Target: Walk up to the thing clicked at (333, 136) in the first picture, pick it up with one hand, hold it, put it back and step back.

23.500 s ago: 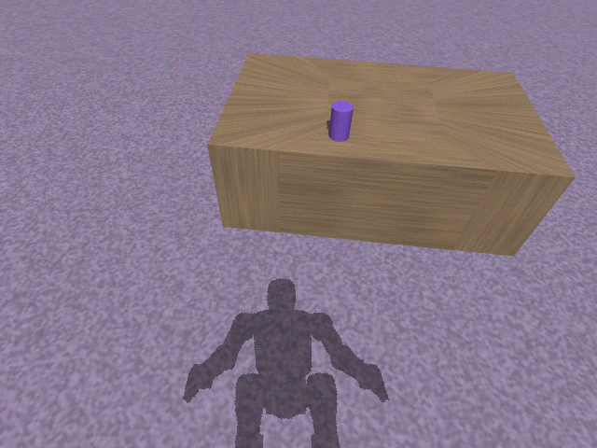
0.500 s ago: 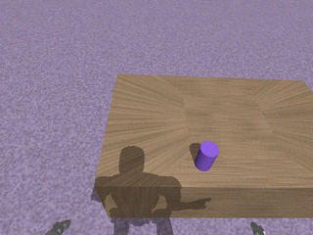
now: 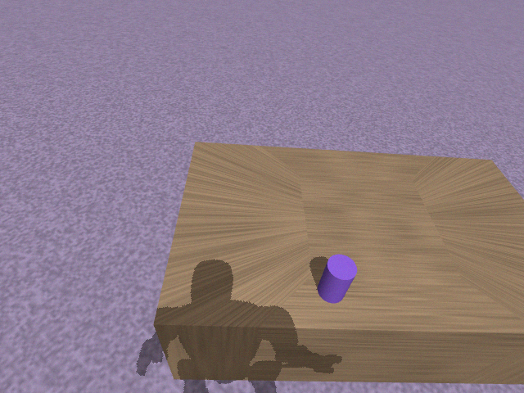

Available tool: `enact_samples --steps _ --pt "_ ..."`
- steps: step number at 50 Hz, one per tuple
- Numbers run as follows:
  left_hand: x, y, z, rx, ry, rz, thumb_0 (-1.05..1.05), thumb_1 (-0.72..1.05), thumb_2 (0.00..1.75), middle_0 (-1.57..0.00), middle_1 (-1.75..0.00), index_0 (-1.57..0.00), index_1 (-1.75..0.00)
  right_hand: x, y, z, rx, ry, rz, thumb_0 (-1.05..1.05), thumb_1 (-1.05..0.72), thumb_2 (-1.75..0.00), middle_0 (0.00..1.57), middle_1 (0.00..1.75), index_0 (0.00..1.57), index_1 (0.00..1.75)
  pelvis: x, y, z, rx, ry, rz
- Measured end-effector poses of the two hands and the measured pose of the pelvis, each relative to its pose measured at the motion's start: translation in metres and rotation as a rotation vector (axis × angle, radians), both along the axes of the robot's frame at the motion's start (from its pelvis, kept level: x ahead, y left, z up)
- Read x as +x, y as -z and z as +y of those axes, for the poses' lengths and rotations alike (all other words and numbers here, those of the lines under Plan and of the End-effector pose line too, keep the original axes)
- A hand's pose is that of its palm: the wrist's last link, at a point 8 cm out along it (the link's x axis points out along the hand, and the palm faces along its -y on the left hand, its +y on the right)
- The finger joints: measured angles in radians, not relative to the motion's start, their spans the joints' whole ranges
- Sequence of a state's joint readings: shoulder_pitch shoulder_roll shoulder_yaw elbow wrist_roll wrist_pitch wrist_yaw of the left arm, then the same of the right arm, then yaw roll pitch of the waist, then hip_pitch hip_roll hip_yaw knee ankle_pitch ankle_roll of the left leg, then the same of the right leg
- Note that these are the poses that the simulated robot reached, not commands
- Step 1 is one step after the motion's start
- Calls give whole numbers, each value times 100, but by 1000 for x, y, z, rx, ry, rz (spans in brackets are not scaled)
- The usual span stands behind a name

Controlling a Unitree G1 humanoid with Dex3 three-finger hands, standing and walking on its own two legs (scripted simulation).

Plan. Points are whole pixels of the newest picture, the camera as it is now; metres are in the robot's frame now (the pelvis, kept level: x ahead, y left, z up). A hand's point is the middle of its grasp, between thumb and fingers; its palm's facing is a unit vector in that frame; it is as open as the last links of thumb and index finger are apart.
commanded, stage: home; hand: right
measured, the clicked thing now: (336, 279) +0.48 -0.22 -0.27
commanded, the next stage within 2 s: stand in 0.84 s
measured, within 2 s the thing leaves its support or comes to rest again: neither
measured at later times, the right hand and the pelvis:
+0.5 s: hand out of the picture +0.05 -0.24 -0.15, palm faces -0.05 +0.92 -0.38, open 17.4 cm; pelvis -0.01 +0.01 +0.00, yaw +0 degrees
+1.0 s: hand out of the picture +0.08 -0.23 -0.14, palm faces -0.04 +0.92 -0.38, open 17.4 cm; pelvis +0.01 +0.02 +0.01, yaw +1 degrees
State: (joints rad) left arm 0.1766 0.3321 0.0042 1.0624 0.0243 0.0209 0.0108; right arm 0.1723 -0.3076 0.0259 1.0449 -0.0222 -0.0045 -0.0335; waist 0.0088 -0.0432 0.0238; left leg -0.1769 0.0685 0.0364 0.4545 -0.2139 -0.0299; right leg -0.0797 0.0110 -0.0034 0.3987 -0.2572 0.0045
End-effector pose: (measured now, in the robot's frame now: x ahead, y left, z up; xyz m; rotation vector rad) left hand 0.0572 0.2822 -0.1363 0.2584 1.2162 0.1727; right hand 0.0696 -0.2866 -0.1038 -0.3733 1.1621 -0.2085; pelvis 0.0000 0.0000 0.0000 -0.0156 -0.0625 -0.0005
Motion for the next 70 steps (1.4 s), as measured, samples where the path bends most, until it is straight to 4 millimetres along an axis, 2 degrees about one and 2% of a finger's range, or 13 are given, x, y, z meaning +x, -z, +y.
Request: enact_samples --steps 14,20,26,38,51,54,58,64,70 --pt "-30 -3 16 15 -23 78 1 90 90 -20 -30 -21 -30 -23 0 -3 -7 16 74 0 53 -5 6 6 6 5 -11 -4 6 1 -8 5" --pt "-36 -3 20 18 -29 107 1 90 90 -20 -30 -21 -30 -28 3 -1 -2 22 102 0 54 -5 6 5 6 5 -10 -5 8 2 -9 10" --pt "-30 -4 20 17 -26 103 1 90 90 -20 -30 -21 -30 -23 4 3 8 23 100 0 54 -5 6 5 6 5 -6 -5 11 2 -8 11" --pt "-6 -6 24 15 -14 58 1 90 90 -20 -30 -21 -30 -5 1 9 11 15 67 0 53 -5 6 5 6 5 0 -5 15 6 -9 13" --pt "2 -8 30 24 -12 71 1 90 90 -20 -30 -21 -30 4 1 10 8 20 80 0 52 -7 8 8 8 7 7 -6 19 8 -11 27" --pt "4 -8 31 25 -13 71 1 90 89 -20 -30 -21 -30 6 1 10 8 19 81 0 44 -15 12 14 12 13 9 -6 20 8 -12 29" --pt "7 -8 31 25 -12 70 1 90 89 -20 -30 -21 -30 10 2 10 10 20 83 0 25 -34 16 21 16 21 12 -6 20 8 -14 33" --pt "13 -10 31 27 -11 57 1 90 89 -20 -30 -21 -30 16 2 12 14 15 73 0 -15 -66 19 27 19 27 14 -6 20 8 -15 33" --pt "17 -12 32 30 -13 39 1 90 89 -20 -30 -21 -30 21 2 12 18 11 59 0 -57 -82 20 29 20 29 15 -6 20 9 -19 29"
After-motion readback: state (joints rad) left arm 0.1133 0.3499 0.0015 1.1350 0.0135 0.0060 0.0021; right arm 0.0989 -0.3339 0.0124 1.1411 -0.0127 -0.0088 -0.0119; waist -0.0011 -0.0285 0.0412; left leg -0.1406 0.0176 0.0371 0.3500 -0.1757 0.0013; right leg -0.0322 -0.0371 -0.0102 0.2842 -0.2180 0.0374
